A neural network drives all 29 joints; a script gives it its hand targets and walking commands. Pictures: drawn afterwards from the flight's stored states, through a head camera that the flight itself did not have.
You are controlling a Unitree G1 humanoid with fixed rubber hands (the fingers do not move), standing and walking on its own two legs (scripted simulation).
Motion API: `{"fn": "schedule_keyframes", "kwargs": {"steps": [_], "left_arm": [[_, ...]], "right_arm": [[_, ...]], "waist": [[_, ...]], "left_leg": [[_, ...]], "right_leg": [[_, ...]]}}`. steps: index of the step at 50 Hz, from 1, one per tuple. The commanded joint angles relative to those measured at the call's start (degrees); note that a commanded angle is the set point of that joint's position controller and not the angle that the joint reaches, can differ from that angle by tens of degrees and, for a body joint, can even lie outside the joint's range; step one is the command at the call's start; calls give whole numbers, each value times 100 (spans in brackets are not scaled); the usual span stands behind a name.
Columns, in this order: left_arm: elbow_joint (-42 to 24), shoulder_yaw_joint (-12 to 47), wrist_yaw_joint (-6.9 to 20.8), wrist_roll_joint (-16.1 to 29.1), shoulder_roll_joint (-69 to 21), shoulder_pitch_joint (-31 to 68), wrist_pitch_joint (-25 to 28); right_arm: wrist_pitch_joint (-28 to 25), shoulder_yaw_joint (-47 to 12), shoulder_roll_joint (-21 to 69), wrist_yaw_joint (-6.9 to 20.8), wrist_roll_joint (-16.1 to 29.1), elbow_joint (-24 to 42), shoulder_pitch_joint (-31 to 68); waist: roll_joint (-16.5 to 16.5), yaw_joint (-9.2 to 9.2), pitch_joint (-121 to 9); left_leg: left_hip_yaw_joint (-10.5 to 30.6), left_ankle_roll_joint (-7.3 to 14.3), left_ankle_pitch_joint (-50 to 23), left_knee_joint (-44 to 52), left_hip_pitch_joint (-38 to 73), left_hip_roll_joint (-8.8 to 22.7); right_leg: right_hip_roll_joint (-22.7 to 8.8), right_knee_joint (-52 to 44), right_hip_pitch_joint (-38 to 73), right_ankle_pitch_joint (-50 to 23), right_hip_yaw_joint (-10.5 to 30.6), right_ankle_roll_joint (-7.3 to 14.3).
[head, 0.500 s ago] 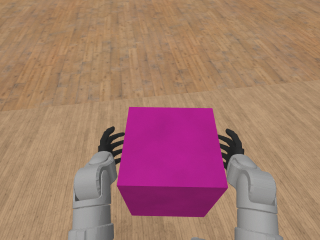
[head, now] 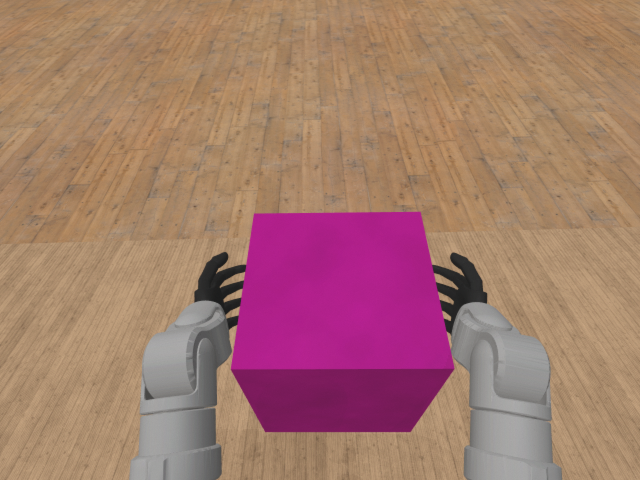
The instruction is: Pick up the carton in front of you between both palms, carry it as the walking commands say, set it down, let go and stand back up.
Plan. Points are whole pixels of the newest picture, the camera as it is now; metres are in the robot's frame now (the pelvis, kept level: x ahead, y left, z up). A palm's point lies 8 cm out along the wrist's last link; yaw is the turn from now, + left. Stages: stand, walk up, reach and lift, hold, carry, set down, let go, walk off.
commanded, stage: carry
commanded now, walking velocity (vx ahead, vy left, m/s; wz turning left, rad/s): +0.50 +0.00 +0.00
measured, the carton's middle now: (337, 329) +0.33 +0.02 +0.01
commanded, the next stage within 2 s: none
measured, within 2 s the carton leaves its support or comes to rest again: neither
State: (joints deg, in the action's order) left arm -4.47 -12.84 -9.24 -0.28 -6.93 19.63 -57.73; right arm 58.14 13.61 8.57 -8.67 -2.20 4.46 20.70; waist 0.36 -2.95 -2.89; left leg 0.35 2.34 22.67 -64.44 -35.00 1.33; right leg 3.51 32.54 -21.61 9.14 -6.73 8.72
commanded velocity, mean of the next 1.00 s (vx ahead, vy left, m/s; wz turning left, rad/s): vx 0.50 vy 0.00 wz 0.00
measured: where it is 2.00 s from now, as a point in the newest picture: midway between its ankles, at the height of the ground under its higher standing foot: (341, 272)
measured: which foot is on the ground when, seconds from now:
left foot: up 0.00-0.28, down 0.30-0.82, up 0.84-1.00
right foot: down 0.00-0.32, up 0.34-0.82, down 0.84-1.00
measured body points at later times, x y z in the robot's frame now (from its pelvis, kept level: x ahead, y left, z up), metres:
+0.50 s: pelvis +0.30 +0.05 -0.05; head +0.33 +0.06 +0.40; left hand +0.64 +0.18 +0.02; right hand +0.62 -0.13 +0.02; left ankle +0.32 +0.09 -0.77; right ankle +0.26 -0.08 -0.69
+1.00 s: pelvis +0.61 +0.00 -0.09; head +0.62 -0.01 +0.36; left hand +0.92 +0.16 -0.01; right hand +0.94 -0.14 -0.01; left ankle +0.53 +0.12 -0.72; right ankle +0.64 -0.04 -0.81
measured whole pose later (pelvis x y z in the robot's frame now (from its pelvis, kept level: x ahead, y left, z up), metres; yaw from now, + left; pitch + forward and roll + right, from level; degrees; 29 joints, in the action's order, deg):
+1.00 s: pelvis +0.61 +0.00 -0.09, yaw +0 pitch +4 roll +1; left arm -3.7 -12.8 -9.4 -1.0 -7.0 19.6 -58.6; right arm 59.0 13.2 7.5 -9.1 -1.5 2.5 21.5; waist 0.1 -2.5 -3.8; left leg -0.3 2.8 25.5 -71.3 -30.9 -0.9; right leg 3.7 34.3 -24.2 7.5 -6.3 8.8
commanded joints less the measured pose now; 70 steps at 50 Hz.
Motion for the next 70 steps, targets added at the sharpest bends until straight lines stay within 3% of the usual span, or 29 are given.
{"fn": "schedule_keyframes", "kwargs": {"steps": [1,6,11,14,15,16,17,18,20,21,24,31,37,40,41,42,43,44,45,47,48,50,57,64,66,67,68,69,70], "left_arm": [[-791,4010,376,1407,-4535,3660,263],[-822,3956,300,1332,-4240,3221,313],[-626,3741,175,1084,-3868,2818,167],[-443,3672,128,1005,-3762,2901,42],[-415,3650,112,987,-3697,2998,5],[-362,3643,91,992,-3752,3055,-50],[-335,3616,81,1004,-3839,2935,-98],[-483,3580,55,1035,-3821,3135,-98],[-474,3428,46,930,-4181,3406,-40],[-445,3367,62,825,-4286,3352,7],[-378,3419,111,650,-4502,3311,181],[-634,3635,74,569,-4266,2887,386],[-799,3519,9,611,-3691,2702,210],[-604,3252,-30,501,-3355,2489,67],[-543,3147,-45,460,-3282,2436,28],[-487,3018,-49,416,-3168,2349,-17],[-373,2923,-88,380,-3010,2510,-63],[-308,2955,-113,514,-3026,2547,-80],[-329,3108,-74,658,-3361,2555,-69],[-625,3452,86,952,-4006,3254,-19],[-714,3628,173,1098,-4268,3585,24],[-803,3865,324,1336,-4565,3917,147],[-675,3948,355,1326,-4402,3304,341],[-609,3696,168,1085,-3837,2824,184],[-495,3642,132,1030,-3759,2829,99],[-452,3636,122,1032,-3727,2905,50],[-424,3635,112,1034,-3678,3029,11],[-414,3613,94,1040,-3661,3129,-34],[-330,3628,83,1047,-3786,3152,-108]], "right_arm": [[-279,-3538,4201,23,749,410,2993],[-348,-3693,3952,-16,846,763,2892],[-157,-3528,3491,-35,778,746,2648],[-48,-3236,3231,-68,626,469,2410],[-14,-3115,3105,-78,550,390,2290],[26,-2995,2978,-91,501,288,2231],[30,-2993,2931,-158,543,266,2503],[40,-3085,3222,-138,670,129,2333],[-23,-3422,3833,16,1001,483,2998],[-84,-3618,4098,92,1155,650,3371],[-285,-3973,4472,265,1477,754,3735],[-458,-4051,4209,277,1491,758,3112],[-300,-3867,3695,132,1331,705,2722],[-152,-3787,3566,57,1257,542,2742],[-103,-3735,3514,27,1222,515,2779],[-51,-3661,3421,-13,1194,508,2893],[28,-3651,3501,-37,1186,397,2887],[65,-3541,3444,-67,1165,395,2895],[68,-3496,3554,-92,1143,483,2994],[6,-3345,3886,-85,988,438,3239],[-39,-3282,4029,-57,888,366,3263],[-134,-3358,4247,13,783,305,3227],[-377,-3679,4149,-1,772,520,2884],[-167,-3538,3510,-57,787,730,2691],[-77,-3351,3326,-79,698,611,2591],[-44,-3239,3233,-96,639,490,2483],[-10,-3121,3123,-108,563,412,2386],[32,-3002,2991,-110,518,336,2266],[49,-2899,2877,-176,491,256,2510]], "waist": [[444,66,-2090],[510,-162,-1962],[559,-356,-1582],[381,210,-1857],[39,389,-2186],[-755,325,-2416],[-1960,706,-3027],[-1419,682,-2863],[-238,589,-2209],[-174,524,-2106],[-393,421,-2067],[-597,679,-2005],[-591,886,-1607],[-625,427,-1789],[-409,163,-2005],[123,38,-2311],[1298,101,-2661],[1535,-172,-2949],[1091,-189,-2771],[110,43,-2139],[2,163,-2039],[218,205,-1957],[489,-65,-2057],[540,-388,-1564],[587,-171,-1574],[481,110,-1768],[277,368,-2062],[-358,402,-2318],[-1652,597,-2791]], "left_leg": [[-67,-69,-666,722,-669,150],[-400,-28,-2107,2162,-683,-37],[-693,177,-3178,3756,106,-318],[-840,341,-3491,4369,2020,-352],[-368,274,-4061,3958,3212,160],[896,364,-6439,2880,4489,1313],[3061,1715,-4797,3249,5742,2331],[3435,1689,-2935,3713,5304,2085],[2593,1278,-2361,4023,4008,1592],[2370,1272,-2433,4117,3541,1567],[1767,1159,-2438,4256,3051,1334],[861,854,-5026,3882,4081,943],[326,693,-4821,3523,4160,492],[-8,409,-5107,2360,3665,466],[-261,278,-4523,1463,3164,330],[-399,175,-2473,291,2041,101],[-268,-81,1034,-1028,247,-548],[56,-108,1454,-2177,-908,-656],[246,43,1087,-2117,-1234,-363],[202,82,406,-1217,-804,-64],[229,73,206,-808,-451,39],[106,17,-32,-251,-178,78],[-230,-73,-1768,1517,-878,88],[-707,155,-3234,3720,-81,-346],[-735,317,-3321,4122,865,-398],[-825,358,-3499,4419,1661,-416],[-653,311,-3669,4238,2751,-141],[259,235,-5353,3399,4004,740],[2520,1379,-5984,3062,5616,2093]], "right_leg": [[-1711,-963,2162,-2556,2020,550],[-1204,-654,2718,-3627,1303,218],[-985,-173,2736,-3015,1020,109],[-813,1367,2112,-3255,595,-226],[-609,2447,1228,-1914,390,-383],[-242,3400,-254,1437,288,-533],[286,5100,-1923,2624,619,-784],[13,5199,-2369,2328,854,-561],[-318,4583,-2147,1776,876,-498],[-405,4239,-1960,1649,882,-508],[-531,3433,-1648,1348,757,-584],[-534,1705,-2297,-269,425,-596],[-166,-338,-1425,-1643,-21,-405],[-41,-1000,244,-2023,-146,-236],[-170,-1050,1193,-2213,-94,-232],[-979,-396,2360,-3586,829,-216],[-2362,219,3835,-5240,2893,567],[-2764,-116,4373,-3463,3995,1331],[-2468,-518,3881,-1595,4134,1233],[-2039,-942,2399,-928,3327,750],[-1945,-1100,1842,-760,3021,635],[-1780,-1219,1420,-896,2553,559],[-1368,-768,2656,-3536,1558,214],[-942,-238,2903,-3257,1087,41],[-946,364,2569,-3534,978,-79],[-841,1092,2367,-3630,741,-220],[-691,2047,1733,-2818,505,-360],[-405,3137,415,-287,374,-456],[292,4774,-1542,2441,573,-807]]}}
